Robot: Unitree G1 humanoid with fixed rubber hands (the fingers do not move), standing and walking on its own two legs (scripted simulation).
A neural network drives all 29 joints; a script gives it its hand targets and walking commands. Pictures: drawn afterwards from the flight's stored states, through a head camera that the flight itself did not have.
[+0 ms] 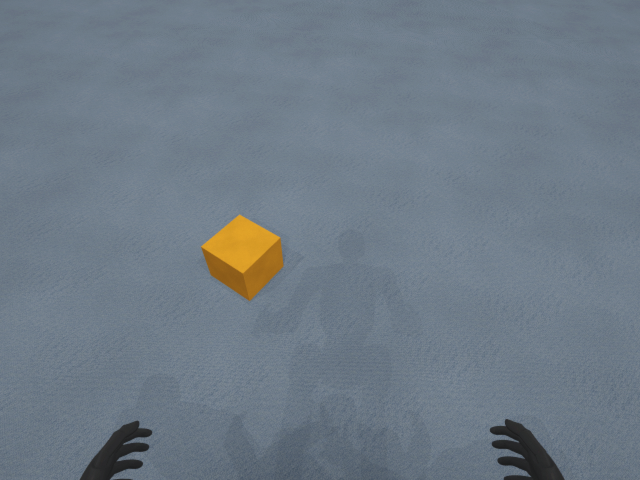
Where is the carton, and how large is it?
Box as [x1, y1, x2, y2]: [201, 215, 282, 300]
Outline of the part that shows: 238,215 201,247 211,275 249,300 282,266 280,238 246,218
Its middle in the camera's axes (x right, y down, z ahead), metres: -0.29 +0.08 +1.45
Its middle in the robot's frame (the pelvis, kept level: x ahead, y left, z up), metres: +0.97 +0.30 -0.67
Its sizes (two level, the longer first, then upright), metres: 0.203 0.199 0.173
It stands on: the floor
